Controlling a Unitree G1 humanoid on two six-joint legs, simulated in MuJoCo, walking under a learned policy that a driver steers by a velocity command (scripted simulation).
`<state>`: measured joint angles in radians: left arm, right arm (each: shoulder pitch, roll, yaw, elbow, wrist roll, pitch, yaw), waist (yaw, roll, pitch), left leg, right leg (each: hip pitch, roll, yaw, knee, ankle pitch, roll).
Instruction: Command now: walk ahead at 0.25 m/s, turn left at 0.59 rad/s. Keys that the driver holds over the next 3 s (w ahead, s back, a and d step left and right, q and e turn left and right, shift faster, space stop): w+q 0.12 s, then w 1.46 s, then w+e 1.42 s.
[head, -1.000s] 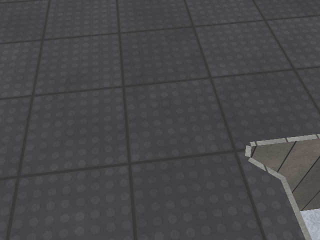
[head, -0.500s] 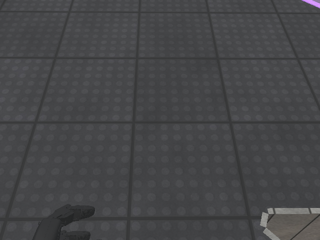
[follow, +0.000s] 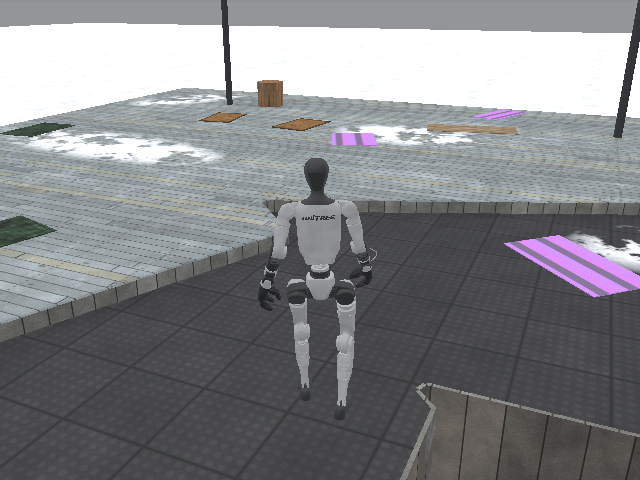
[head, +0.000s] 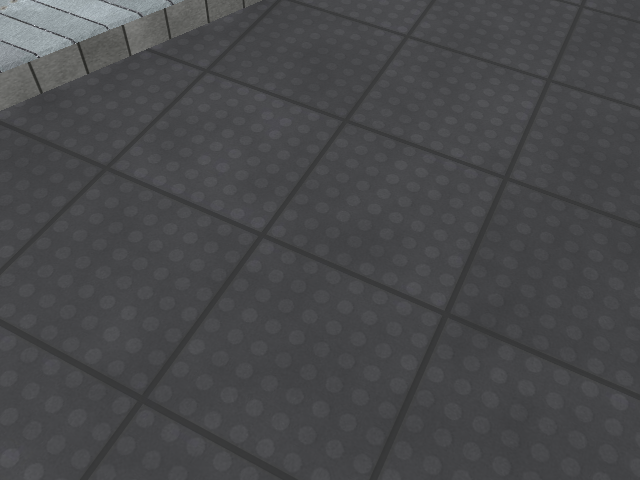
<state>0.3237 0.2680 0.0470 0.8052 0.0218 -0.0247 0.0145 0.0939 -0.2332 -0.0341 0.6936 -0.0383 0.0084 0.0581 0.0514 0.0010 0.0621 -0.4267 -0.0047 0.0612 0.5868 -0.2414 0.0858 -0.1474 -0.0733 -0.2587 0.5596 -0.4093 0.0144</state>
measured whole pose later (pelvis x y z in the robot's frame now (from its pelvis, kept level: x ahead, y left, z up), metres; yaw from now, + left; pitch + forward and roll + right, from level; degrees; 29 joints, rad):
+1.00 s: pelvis +0.42 +0.04 +0.00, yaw +10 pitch +2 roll -1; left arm 0.50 0.23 0.04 0.90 0.02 -0.07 -0.01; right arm 0.01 -0.22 -0.01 0.73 -0.03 -0.05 0.04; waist 0.08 0.02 0.05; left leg -0.52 0.01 0.07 0.54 -0.11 0.09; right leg 0.11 0.04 -0.05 0.27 -0.40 -0.03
